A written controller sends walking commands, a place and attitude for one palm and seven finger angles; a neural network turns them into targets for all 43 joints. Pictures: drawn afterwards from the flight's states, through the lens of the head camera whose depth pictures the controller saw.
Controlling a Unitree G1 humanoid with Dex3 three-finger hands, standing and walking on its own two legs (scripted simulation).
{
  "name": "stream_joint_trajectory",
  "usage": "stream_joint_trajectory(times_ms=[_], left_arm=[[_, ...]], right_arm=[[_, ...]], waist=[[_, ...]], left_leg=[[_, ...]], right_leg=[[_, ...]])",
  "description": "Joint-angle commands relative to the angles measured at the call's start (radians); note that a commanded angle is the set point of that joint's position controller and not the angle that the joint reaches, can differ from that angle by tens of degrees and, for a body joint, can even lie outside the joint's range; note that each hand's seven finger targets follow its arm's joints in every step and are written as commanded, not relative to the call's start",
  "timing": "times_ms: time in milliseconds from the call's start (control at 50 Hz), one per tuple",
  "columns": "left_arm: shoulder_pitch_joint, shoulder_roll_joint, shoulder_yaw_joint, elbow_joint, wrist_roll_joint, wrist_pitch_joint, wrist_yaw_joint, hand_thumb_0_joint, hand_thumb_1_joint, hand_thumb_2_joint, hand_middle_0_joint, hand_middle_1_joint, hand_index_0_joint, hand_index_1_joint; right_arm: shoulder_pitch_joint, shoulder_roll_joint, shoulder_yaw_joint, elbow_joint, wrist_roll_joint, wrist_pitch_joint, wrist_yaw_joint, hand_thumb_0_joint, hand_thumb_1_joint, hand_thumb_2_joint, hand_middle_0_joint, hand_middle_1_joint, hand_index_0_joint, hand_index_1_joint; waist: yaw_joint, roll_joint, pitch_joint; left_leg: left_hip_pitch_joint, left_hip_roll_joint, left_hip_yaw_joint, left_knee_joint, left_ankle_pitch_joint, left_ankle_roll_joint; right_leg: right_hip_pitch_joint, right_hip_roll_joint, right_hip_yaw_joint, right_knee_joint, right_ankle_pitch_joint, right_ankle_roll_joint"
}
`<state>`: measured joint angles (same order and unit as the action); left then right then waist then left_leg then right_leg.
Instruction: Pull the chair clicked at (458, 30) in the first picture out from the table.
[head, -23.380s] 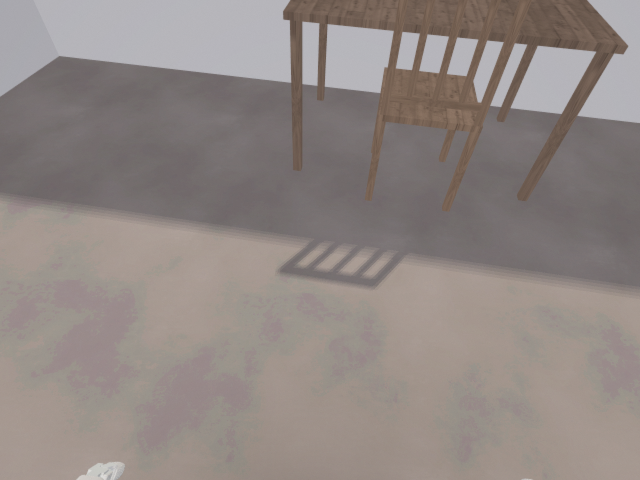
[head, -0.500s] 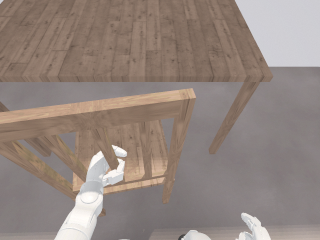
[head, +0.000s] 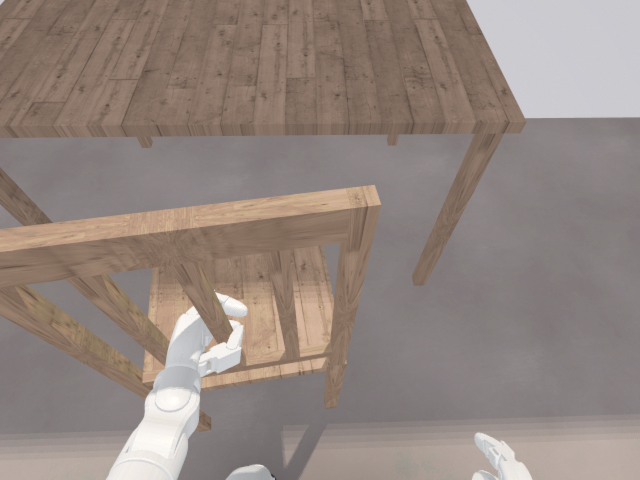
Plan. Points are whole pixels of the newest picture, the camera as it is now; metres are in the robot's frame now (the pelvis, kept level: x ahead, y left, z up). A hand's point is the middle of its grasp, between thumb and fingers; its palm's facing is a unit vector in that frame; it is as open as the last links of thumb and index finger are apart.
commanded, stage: step backward, pulling the chair out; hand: left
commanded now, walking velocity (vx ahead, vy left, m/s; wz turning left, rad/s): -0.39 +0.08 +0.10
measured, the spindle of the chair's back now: (218, 323) +0.31 +0.16 -0.05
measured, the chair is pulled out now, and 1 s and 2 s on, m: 0.27 0.54 0.58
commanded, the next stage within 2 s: stop walking, hand still on the chair in 0.88 s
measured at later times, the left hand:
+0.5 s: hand (242, 455) +0.15 +0.11 -0.06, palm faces +0.03 -0.99 -0.16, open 5.3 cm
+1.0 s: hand out of the picture +0.01 +0.10 -0.06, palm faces -0.01 -0.99 -0.14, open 5.4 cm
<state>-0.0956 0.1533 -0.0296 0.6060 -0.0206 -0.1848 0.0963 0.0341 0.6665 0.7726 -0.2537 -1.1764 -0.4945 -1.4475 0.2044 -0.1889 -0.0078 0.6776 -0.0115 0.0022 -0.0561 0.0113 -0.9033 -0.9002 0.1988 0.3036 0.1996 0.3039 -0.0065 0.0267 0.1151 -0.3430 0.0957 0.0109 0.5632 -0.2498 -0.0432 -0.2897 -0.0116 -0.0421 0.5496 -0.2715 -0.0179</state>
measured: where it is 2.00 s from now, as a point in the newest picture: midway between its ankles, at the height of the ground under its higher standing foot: outside the picture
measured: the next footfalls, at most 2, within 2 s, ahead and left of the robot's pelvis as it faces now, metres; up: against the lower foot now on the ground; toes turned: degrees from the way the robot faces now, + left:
right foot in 0.02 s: +0.03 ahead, -0.14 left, +0.00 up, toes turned -3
left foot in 0.32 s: -0.08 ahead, +0.13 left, +0.00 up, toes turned +3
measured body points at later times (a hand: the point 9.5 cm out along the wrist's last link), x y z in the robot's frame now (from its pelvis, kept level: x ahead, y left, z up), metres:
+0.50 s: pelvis -0.13 -0.02 +0.00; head -0.06 -0.03 +0.44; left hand +0.15 +0.16 -0.05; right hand +0.02 -0.26 -0.12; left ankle -0.12 +0.13 -0.73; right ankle -0.11 -0.14 -0.73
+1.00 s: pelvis -0.27 -0.02 +0.00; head -0.20 -0.02 +0.45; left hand +0.01 +0.16 -0.05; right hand -0.14 -0.25 -0.12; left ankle -0.25 +0.12 -0.73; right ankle -0.25 -0.14 -0.72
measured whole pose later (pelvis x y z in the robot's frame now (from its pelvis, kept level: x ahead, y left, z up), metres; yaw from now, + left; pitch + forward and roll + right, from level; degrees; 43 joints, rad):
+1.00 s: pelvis -0.27 -0.02 +0.00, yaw +2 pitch +1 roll -2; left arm -0.14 0.11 -0.10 0.63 -0.03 -0.15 0.09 0.04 0.68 0.77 -0.21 -1.18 -0.49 -1.45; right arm 0.22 -0.20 -0.01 0.65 0.01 0.02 -0.06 0.01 -0.90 -0.90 0.20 0.30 0.20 0.30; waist -0.01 0.05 0.14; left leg -0.30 0.10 0.03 0.54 -0.25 -0.03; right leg -0.34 0.00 -0.06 0.66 -0.37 0.00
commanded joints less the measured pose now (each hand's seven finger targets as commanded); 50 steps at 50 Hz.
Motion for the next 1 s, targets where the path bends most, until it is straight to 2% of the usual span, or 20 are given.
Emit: stream_joint_trajectory(times_ms=[0,20,40,60,80,120,220,280,320,360,420,500,540,580,740,780,820,860,900,980], left_arm=[[-0.219,0.099,0.021,-0.118,0.051,-0.068,0.003,0.0,0.9,0.9,-0.5,-1.45,-0.5,-1.45],[-0.212,0.123,0.038,-0.123,0.047,-0.071,0.007,0.0,0.9,0.9,-0.5,-1.45,-0.5,-1.45],[-0.166,0.166,0.083,-0.094,0.033,-0.073,0.013,0.0,0.9,0.9,-0.5,-1.45,-0.5,-1.45],[-0.156,0.18,0.095,-0.096,0.023,-0.075,0.011,0.0,0.9,0.9,-0.5,-1.45,-0.5,-1.45],[-0.144,0.188,0.105,-0.093,0.022,-0.071,0.008,0.0,0.9,0.9,-0.5,-1.45,-0.5,-1.45],[-0.065,0.173,0.114,-0.072,0.021,-0.04,0.015,0.0,0.9,0.9,-0.5,-1.45,-0.5,-1.45],[-0.056,0.112,0.072,-0.116,0.007,-0.002,0.017,0.0,0.9,0.9,-0.5,-1.45,-0.5,-1.45],[-0.112,0.066,-0.008,-0.184,0.001,0.013,0.014,0.0,0.9,0.9,-0.5,-1.45,-0.5,-1.45],[-0.141,0.02,-0.059,-0.227,-0.004,0.01,0.006,0.0,0.9,0.9,-0.5,-1.45,-0.5,-1.45],[-0.228,0.009,-0.075,-0.304,0.013,-0.006,0.001,0.0,0.9,0.9,-0.5,-1.45,-0.5,-1.45],[-0.223,0.002,-0.067,-0.217,0.02,-0.02,0.005,0.0,0.9,0.9,-0.5,-1.45,-0.5,-1.45],[-0.28,0.061,-0.04,-0.124,0.041,-0.053,0.002,0.0,0.9,0.9,-0.5,-1.45,-0.5,-1.45],[-0.268,0.152,0.04,-0.071,0.03,-0.049,0.015,0.0,0.9,0.9,-0.5,-1.45,-0.5,-1.45],[-0.219,0.133,0.047,-0.042,0.031,-0.033,0.006,0.0,0.9,0.9,-0.5,-1.45,-0.5,-1.45],[-0.146,0.049,-0.016,-0.104,0.011,0.017,0.0,0.0,0.9,0.9,-0.5,-1.45,-0.5,-1.45],[-0.171,0.022,-0.05,-0.17,0.01,0.014,-0.005,0.0,0.9,0.9,-0.5,-1.45,-0.5,-1.45],[-0.235,-0.012,-0.087,-0.245,0.015,0.003,-0.006,0.0,0.9,0.9,-0.5,-1.45,-0.5,-1.45],[-0.229,-0.035,-0.087,-0.209,0.007,0.002,-0.008,0.0,0.9,0.9,-0.5,-1.45,-0.5,-1.45],[-0.259,-0.03,-0.086,-0.182,0.009,-0.007,-0.008,0.0,0.9,0.9,-0.5,-1.45,-0.5,-1.45],[-0.347,0.048,-0.05,-0.305,0.021,-0.038,-0.018,0.0,0.9,0.9,-0.5,-1.45,-0.5,-1.45]], right_arm=[[-0.011,-0.168,-0.051,-0.082,-0.001,-0.029,-0.015,0.0,-0.9,-0.9,0.2,0.3,0.2,0.3],[-0.003,-0.16,-0.052,-0.09,0.006,-0.019,-0.018,0.0,-0.9,-0.9,0.2,0.3,0.2,0.3],[0.013,-0.156,-0.064,-0.097,0.021,-0.013,-0.029,0.0,-0.9,-0.9,0.2,0.3,0.2,0.3],[-0.023,-0.15,-0.061,-0.117,0.029,-0.011,-0.039,0.0,-0.9,-0.9,0.2,0.3,0.2,0.3],[-0.078,-0.15,-0.054,-0.136,0.031,-0.011,-0.045,0.0,-0.9,-0.9,0.2,0.3,0.2,0.3],[-0.1,-0.133,-0.025,-0.128,0.021,-0.01,-0.041,0.0,-0.9,-0.9,0.2,0.3,0.2,0.3],[-0.076,-0.142,-0.008,-0.129,0.031,-0.001,-0.052,0.0,-0.9,-0.9,0.2,0.3,0.2,0.3],[-0.046,-0.164,-0.022,-0.138,0.026,0.006,-0.067,0.0,-0.9,-0.9,0.2,0.3,0.2,0.3],[-0.054,-0.193,-0.037,-0.168,0.029,0.019,-0.06,0.0,-0.9,-0.9,0.2,0.3,0.2,0.3],[-0.095,-0.144,-0.022,-0.177,-0.002,0.016,-0.041,0.0,-0.9,-0.9,0.2,0.3,0.2,0.3],[-0.014,-0.157,-0.046,-0.13,0.009,-0.007,-0.018,0.0,-0.9,-0.9,0.2,0.3,0.2,0.3],[-0.018,-0.157,-0.04,-0.11,0.015,-0.016,-0.028,0.0,-0.9,-0.9,0.2,0.3,0.2,0.3],[-0.022,-0.162,-0.057,-0.104,0.03,-0.003,-0.048,0.0,-0.9,-0.9,0.2,0.3,0.2,0.3],[-0.095,-0.135,-0.03,-0.128,0.025,0.0,-0.05,0.0,-0.9,-0.9,0.2,0.3,0.2,0.3],[-0.035,-0.142,-0.004,-0.122,0.026,0.004,-0.06,0.0,-0.9,-0.9,0.2,0.3,0.2,0.3],[-0.049,-0.18,-0.025,-0.153,0.016,0.005,-0.066,0.0,-0.9,-0.9,0.2,0.3,0.2,0.3],[-0.092,-0.148,-0.017,-0.187,0.0,0.019,-0.047,0.0,-0.9,-0.9,0.2,0.3,0.2,0.3],[-0.047,-0.135,-0.036,-0.153,0.008,0.009,-0.026,0.0,-0.9,-0.9,0.2,0.3,0.2,0.3],[0.001,-0.162,-0.052,-0.136,0.023,-0.011,-0.012,0.0,-0.9,-0.9,0.2,0.3,0.2,0.3],[-0.005,-0.158,-0.041,-0.142,0.024,-0.026,-0.015,0.0,-0.9,-0.9,0.2,0.3,0.2,0.3]], waist=[[-0.033,0.216,-0.345],[-0.043,0.135,-0.39],[-0.045,-0.063,-0.442],[-0.035,-0.197,-0.441],[-0.01,-0.209,-0.416],[0.008,-0.115,-0.373],[-0.012,-0.17,-0.374],[-0.033,-0.132,-0.352],[-0.016,0.102,-0.328],[-0.013,0.356,-0.31],[-0.019,0.188,-0.309],[-0.034,0.06,-0.327],[-0.034,-0.218,-0.421],[0.004,-0.212,-0.376],[-0.02,-0.205,-0.336],[-0.01,0.02,-0.291],[-0.014,0.351,-0.273],[-0.011,0.236,-0.247],[-0.016,0.124,-0.284],[-0.019,0.189,-0.329]], left_leg=[[0.261,0.184,-0.12,0.0,0.741,0.091],[0.219,0.15,-0.078,0.013,0.661,0.065],[0.162,0.077,-0.011,0.079,0.456,0.029],[0.043,-0.009,0.017,0.181,0.028,0.002],[-0.038,-0.063,-0.034,0.305,-0.212,0.006],[-0.103,-0.067,-0.117,0.376,-0.275,0.007],[-0.021,-0.061,-0.072,0.113,-0.185,0.006],[0.098,0.023,-0.064,-0.187,0.131,0.038],[0.123,0.192,-0.174,-0.225,0.401,0.124],[0.073,0.24,-0.206,-0.224,0.53,0.16],[0.277,0.247,-0.207,-0.064,0.83,0.165],[0.157,0.131,-0.085,0.029,0.521,0.062],[0.023,-0.025,-0.004,0.205,-0.063,0.0],[-0.073,-0.071,-0.108,0.403,-0.269,0.009],[0.105,-0.042,0.002,-0.109,-0.062,0.021],[0.096,0.124,-0.118,-0.289,0.139,0.091],[-0.024,0.271,-0.242,-0.305,0.23,0.191],[0.121,0.27,-0.197,-0.161,0.611,0.22],[0.338,0.261,-0.17,-0.081,0.779,0.175],[0.294,0.221,-0.157,-0.059,0.537,0.131]], right_leg=[[0.074,-0.069,0.036,-0.113,0.303,-0.013],[0.161,-0.104,0.061,-0.113,0.521,-0.018],[0.246,-0.165,0.107,-0.109,0.703,-0.039],[0.283,-0.265,0.186,-0.105,0.875,-0.088],[0.232,-0.342,0.225,-0.133,0.847,-0.119],[0.208,-0.401,0.234,-0.122,0.793,-0.167],[0.226,-0.324,0.133,-0.096,0.725,-0.107],[0.16,-0.226,0.075,-0.041,0.493,-0.037],[0.077,-0.073,0.014,0.067,0.187,0.032],[0.016,-0.055,0.009,0.254,-0.12,0.018],[-0.049,-0.041,0.024,0.076,-0.069,0.004],[0.157,-0.135,0.08,-0.141,0.522,-0.023],[0.25,-0.307,0.239,-0.135,0.818,-0.105],[0.175,-0.396,0.257,-0.164,0.668,-0.143],[0.093,-0.269,0.122,-0.144,0.274,-0.058],[0.038,-0.109,0.035,0.005,0.136,0.027],[-0.004,-0.034,-0.005,0.353,-0.145,0.033],[-0.116,-0.013,0.03,0.416,-0.213,0.022],[-0.144,-0.022,0.012,0.19,-0.17,0.021],[0.065,-0.034,0.014,-0.128,0.035,0.012]])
